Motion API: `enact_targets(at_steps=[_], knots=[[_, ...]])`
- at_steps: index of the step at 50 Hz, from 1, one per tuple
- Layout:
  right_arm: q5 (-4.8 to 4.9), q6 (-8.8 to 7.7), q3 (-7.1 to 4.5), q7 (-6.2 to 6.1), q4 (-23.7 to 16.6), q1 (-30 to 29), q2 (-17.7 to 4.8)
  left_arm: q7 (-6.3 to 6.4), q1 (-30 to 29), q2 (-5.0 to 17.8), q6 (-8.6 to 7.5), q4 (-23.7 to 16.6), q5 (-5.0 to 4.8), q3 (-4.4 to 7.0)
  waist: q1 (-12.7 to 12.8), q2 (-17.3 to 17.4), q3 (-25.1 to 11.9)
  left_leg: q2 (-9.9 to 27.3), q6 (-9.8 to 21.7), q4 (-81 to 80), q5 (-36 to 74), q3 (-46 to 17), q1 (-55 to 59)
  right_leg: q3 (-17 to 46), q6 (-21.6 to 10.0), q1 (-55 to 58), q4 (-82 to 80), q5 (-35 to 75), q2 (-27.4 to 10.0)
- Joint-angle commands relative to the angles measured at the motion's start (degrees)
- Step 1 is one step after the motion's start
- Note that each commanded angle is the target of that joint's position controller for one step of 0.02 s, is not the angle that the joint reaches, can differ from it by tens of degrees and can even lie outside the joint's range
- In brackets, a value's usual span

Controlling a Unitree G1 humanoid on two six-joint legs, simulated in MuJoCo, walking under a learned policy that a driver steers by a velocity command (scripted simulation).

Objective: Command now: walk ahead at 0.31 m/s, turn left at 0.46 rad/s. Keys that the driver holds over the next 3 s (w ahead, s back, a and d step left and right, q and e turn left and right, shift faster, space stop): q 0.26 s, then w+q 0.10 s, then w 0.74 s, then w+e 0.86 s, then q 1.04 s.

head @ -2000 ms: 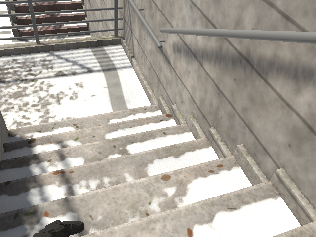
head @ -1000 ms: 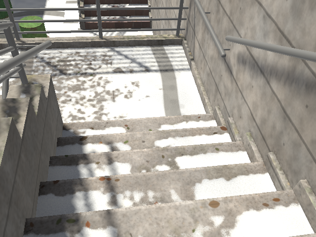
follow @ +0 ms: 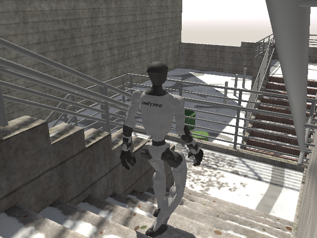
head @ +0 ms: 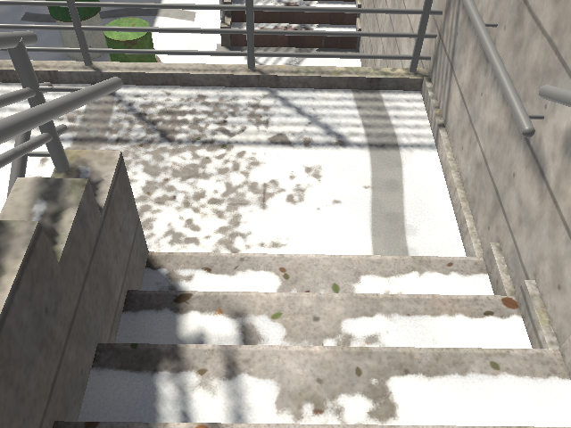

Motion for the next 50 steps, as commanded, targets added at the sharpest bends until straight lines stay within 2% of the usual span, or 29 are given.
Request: enact_targets(at_steps=[1, 2, 3, 4, 6, 7, 8, 9, 11, 13, 14, 15, 18, 20, 25, 27, 28, 29, 30, 31, 32, 33, 34, 37, 39, 42, 45, 47, 50], knots=[[-0.67, -0.46, -1.46, -0.24, 4.79, 19.9, -4.31, 0.36, 5.1, 8.43, 1.23, 0.85, -0.54, 1.44, -9.0, -1.39, -0.36, -1.37, 1.36, -11.96, 2.68, 4.93, 21.96, 7.5, -4.79, -7.52, 17.14, 52.57, -8.8], [-1.41, -0.32, -2.92, 0.24, 6.23, 24.01, -10.43, -0.04, 9.48, 5.32, 1.2, -0.49, -1.77, 1.42, -7.47, 10.78, -5.73, 7.92, 6.95, 3.88, 40.35, -1.74, 43.09, 1.72, -0.72, -27.59, 42.57, 5.42, -0.12], [0.56, 0.52, -3.64, 0.35, 4.56, 26.95, -13.04, 0.66, 9.34, 5.62, 1.23, -3.67, -4.44, 0.96, -9.94, 11.43, -19.99, 19.33, 15.53, 21.41, 55.76, -15.94, 64.74, 6.21, 1.68, -47.52, 58.71, -8.49, -0.01], [2.73, 1.45, -3.42, -0.31, 1.68, 25.94, -11.9, 0.74, 1.83, 9.28, 1.53, -7.1, -4.41, 1.51, -13.97, 3.7, -23.94, 21.44, 18.22, 15.36, 48.29, -19.51, 63.16, 7.11, 2.64, -53.55, 58.4, -4.27, -2.75], [1.22, 2.51, -2.82, -3.14, -0.73, 17.56, -11.23, 0.39, -6.83, 6.68, 2.52, -11.81, -2.28, 0.5, -10.7, 0.58, -15.04, 23.06, 21.38, 2.56, 7.43, -24.19, 43.29, 11.74, 2.88, -56.42, 49.26, 9.17, -5.25], [0.73, 2.45, -1.75, -3.31, -2.24, 15.44, -8.39, 0.64, -10.03, 7.8, 4.19, -12.37, -0.73, 0.89, -9.39, -3.98, -10.19, 20.63, 19.94, 0.51, 3.29, -23.88, 30.25, 11.98, 3.07, -51.54, 46.59, 11.84, -5.83], [0.25, 1.61, -0.45, -2.95, -1.59, 14.55, -6.53, 0.68, -9.97, 6.71, 5.3, -13.15, -0.48, 0.82, -6.54, -5.67, -6.6, 15.81, 16.17, 1.37, -0.58, -20.15, 19.13, 12.83, 3.13, -47.59, 37.72, 22.72, -5.81], [0.47, 0.95, 0.05, -2.67, -2.45, 10.95, -5.43, 0.86, -5.97, 5.92, 6.06, -11.4, 0.05, 1.16, -2.53, -6.73, -3.24, 11.79, 13.77, 1.46, 9.11, -15.44, 8.13, 13.08, 3.15, -39.47, 27.78, 28.95, -6.74], [1.21, -0.22, -0.08, -2.87, -3.41, 8.77, -7.33, -0.11, -9.94, 4.65, 6.29, -14.23, 0.14, 1.0, -2.01, -1.95, -3.88, 4.37, 10.41, -0.84, 10.32, -11.49, -1.24, 10.72, 4.12, -25.92, 5.53, 41.36, -3.87], [1.49, 0.55, -0.11, -3.44, -4.08, 8.99, -7.13, -0.39, -7.81, 3.29, 5.93, -13.78, 0.12, 0.44, -1.44, 2.4, -10.15, 4.1, 9.19, 4.65, 22.82, -11.35, 4.55, 10.74, 4.38, -22.28, 1.98, 45.3, -2.81], [1.18, 1.01, -0.69, -3.23, -4.8, 8.89, -8.38, -0.91, -2.87, 4.21, 5.69, -11.65, -0.41, 0.74, 0.09, 3.67, -14.03, 4.26, 9.12, 6.25, 17.69, -12.24, 5.97, 10.97, 4.3, -20.25, 5.78, 50.2, -3.46], [1.76, 1.48, -1.03, -3.2, -6.12, 9.19, -8.69, -0.89, -5.49, 5.6, 5.67, -13.22, -0.36, 0.96, -1.1, 2.47, -12.98, 4.52, 9.99, 4.34, 5.64, -16.61, 5.68, 11.59, 4.96, -22.22, 6.64, 48.15, -3.97], [-0.06, 3.1, -1.93, -1.97, -8.15, 13.69, -8.92, -1.46, -17.89, 8.0, 7.0, -17.74, 0.28, 1.75, -5.79, 0.11, -4.21, 6.07, 14.39, -2.11, -37.21, -30.71, 8.86, 15.07, 5.79, -34.27, 4.96, 37.9, -5.04], [-0.74, 3.14, -2.38, -1.72, -8.28, 17.05, -8.58, -2.73, -18.68, 8.17, 6.43, -17.52, 0.32, 2.16, -7.11, 0.19, -0.98, 7.09, 15.89, -2.84, -47.9, -34.03, 12.07, 15.92, 5.46, -37.96, 1.63, 33.65, -6.02], [-0.91, 2.99, -3.02, -1.71, -8.57, 19.3, -8.77, -3.94, -15.89, 6.06, 4.11, -16.36, -0.48, 1.53, -8.5, 2.46, 0.58, 3.7, 13.81, -0.81, -41.53, -28.34, 2.91, 10.72, 4.61, -21.49, -10.2, 22.5, -2.58], [-0.29, 2.62, -3.08, -1.25, -9.24, 16.65, -9.18, -4.2, -8.98, 5.93, 3.84, -14.19, -1.33, 1.75, -5.19, 1.72, 0.01, 2.46, 11.97, 1.7, -37.13, -26.23, -2.98, 8.12, 3.23, -9.61, -16.8, 20.06, -0.39], [0.13, 2.69, -3.1, -1.4, -10.03, 13.29, -8.97, -3.93, -1.55, 5.06, 3.7, -11.95, -1.48, 1.75, -0.85, 0.59, -0.03, 0.53, 10.33, 5.48, -35.4, -23.8, -8.9, 6.11, 2.78, 0.83, -23.32, 22.11, 0.95], [0.39, 2.86, -2.69, -2.13, -10.45, 12.92, -6.79, -3.24, 2.5, 5.21, 3.22, -10.99, -1.02, 1.72, 1.33, -3.05, 2.53, -1.87, 7.78, 14.29, -34.39, -22.81, -12.95, 11.79, 0.45, 7.28, -40.25, 17.45, -0.54], [1.24, 1.95, -1.33, -2.19, -10.25, 15.12, -0.03, -2.98, 6.39, 9.39, 2.2, -9.97, 0.01, 2.21, -0.13, -17.58, 1.73, -11.11, 3.18, 35.56, -50.24, -13.47, -21.17, 31.78, -1.99, 14.59, -45.55, 19.06, -14.23], [0.94, 0.93, -2.44, -2.05, -12.48, 12.11, -4.99, -3.05, 11.62, 16.35, 1.55, -8.69, -1.82, 4.14, -0.31, -14.57, 4.44, -15.25, 2.36, 39.83, -58.25, -10.19, -33.92, 48.86, -5.26, 16.08, -47.81, 37.86, -23.9], [-0.2, 0.46, -3.2, -1.86, -12.24, 10.11, -7.38, -2.99, 12.53, 17.6, 0.92, -7.41, -1.82, 5.08, -0.79, -11.89, 5.56, -11.52, 1.66, 43.47, -57.92, -13.45, -37.87, 53.83, -8.88, 14.73, -47.82, 37.81, -26.25], [-0.07, 0.36, -3.55, -1.69, -10.75, 9.05, -8.63, -3.0, 8.64, 14.26, 0.42, -8.31, -1.75, 4.47, -2.63, -6.29, 7.63, -9.1, 0.8, 44.79, -51.79, -13.97, -37.11, 46.56, -8.58, 12.0, -45.78, 41.19, -23.97], [-0.18, 0.64, -3.63, -1.34, -9.46, 8.36, -8.54, -3.02, 4.77, 12.21, 0.24, -9.26, -1.54, 3.98, -4.0, -4.63, 7.04, -7.73, -0.35, 43.55, -46.3, -12.49, -32.58, 38.46, -6.43, 8.27, -44.15, 46.79, -19.82], [-0.18, 2.72, -3.42, 0.42, -6.26, 10.79, -6.06, -3.83, 3.16, 9.39, 0.08, -9.12, -1.19, 3.3, -6.26, -10.16, 2.77, -7.21, -0.87, 45.48, -30.79, -7.51, -21.44, 25.11, -5.24, -0.45, -41.01, 54.33, -12.67], [-0.59, 3.0, -3.26, 0.77, -6.79, 6.31, -5.33, -3.9, 7.06, 8.11, -0.47, -6.56, -1.97, 3.07, -5.42, -8.14, 3.23, -5.6, -1.17, 42.31, -23.05, -9.85, -23.92, 23.98, -4.79, 1.16, -38.94, 49.53, -11.31], [-1.11, 1.85, -2.93, 0.78, -8.98, -3.52, -5.01, -3.44, 10.19, 8.12, -2.16, -5.58, -1.86, 2.84, -1.96, -9.71, 5.39, -5.36, -2.01, 27.79, -11.54, -4.86, -24.98, 22.93, -5.23, 0.44, -39.08, 43.21, -9.37], [-1.12, 0.69, -0.96, 2.16, -9.12, -6.54, -1.39, -3.11, 6.23, 6.98, -1.7, -5.87, -2.61, 1.71, -2.02, -7.52, 4.17, -3.84, -0.86, 14.65, 8.17, 1.66, -4.68, 20.08, -6.3, -13.68, -37.5, 30.82, -7.15], [-0.47, 0.51, -0.61, 1.61, -8.89, -8.79, -2.33, -3.13, 6.37, 8.19, -1.87, -5.67, -1.7, 1.68, -0.26, -8.45, 6.18, -2.76, -1.05, 10.36, 6.23, 2.25, -4.82, 21.01, -6.9, -11.29, -33.77, 30.92, -7.3], [0.72, -0.2, -0.12, 0.28, -9.39, -10.64, -2.54, -2.06, 10.82, 6.03, -0.4, -3.18, -0.44, 1.14, 3.25, -8.46, 7.98, -1.0, -2.35, 0.34, 1.2, 1.22, -5.81, 20.81, -6.03, -1.63, -25.21, 40.02, -6.96]])
Next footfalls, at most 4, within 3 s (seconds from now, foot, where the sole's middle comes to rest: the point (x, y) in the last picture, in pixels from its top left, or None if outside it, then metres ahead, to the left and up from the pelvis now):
0.02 left None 0.16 0.08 -0.83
0.60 right None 0.20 -0.10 -0.83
1.10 left None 0.46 0.17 -1.00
1.68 right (301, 382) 0.81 0.03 -1.17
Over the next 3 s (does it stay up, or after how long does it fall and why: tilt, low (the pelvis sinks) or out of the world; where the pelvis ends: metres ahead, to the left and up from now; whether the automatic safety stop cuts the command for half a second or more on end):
stays up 1.01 0.10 -0.57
